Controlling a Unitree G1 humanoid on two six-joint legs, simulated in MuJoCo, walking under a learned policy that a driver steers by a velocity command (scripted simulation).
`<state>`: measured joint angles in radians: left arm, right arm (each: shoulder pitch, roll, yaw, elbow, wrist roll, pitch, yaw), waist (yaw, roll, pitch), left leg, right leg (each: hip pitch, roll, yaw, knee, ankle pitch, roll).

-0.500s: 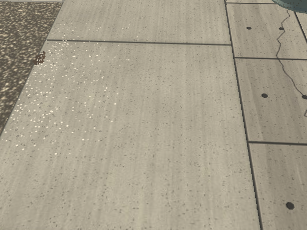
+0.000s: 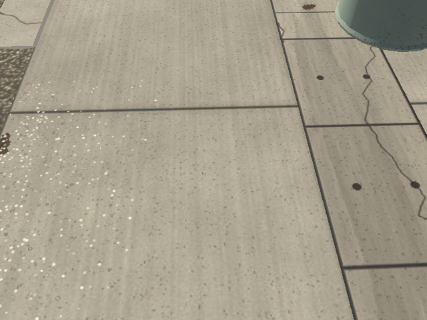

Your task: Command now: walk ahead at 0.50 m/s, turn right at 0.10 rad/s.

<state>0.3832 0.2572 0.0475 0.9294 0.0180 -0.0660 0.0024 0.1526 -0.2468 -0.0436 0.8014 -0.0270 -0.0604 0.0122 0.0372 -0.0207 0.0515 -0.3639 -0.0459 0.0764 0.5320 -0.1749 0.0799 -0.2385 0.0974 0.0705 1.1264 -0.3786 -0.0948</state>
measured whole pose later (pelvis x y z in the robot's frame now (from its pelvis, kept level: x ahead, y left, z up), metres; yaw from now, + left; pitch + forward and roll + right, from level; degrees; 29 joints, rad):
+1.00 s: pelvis +0.52 +0.02 -0.01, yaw +19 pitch +1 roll +0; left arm 0.40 0.22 0.05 0.97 0.02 -0.06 0.02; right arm 0.06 -0.23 -0.05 0.79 -0.05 -0.02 0.04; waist 0.03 0.00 0.06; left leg -0.46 -0.05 0.13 0.61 -0.17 0.16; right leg 0.00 -0.09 -0.30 0.71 -0.48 0.01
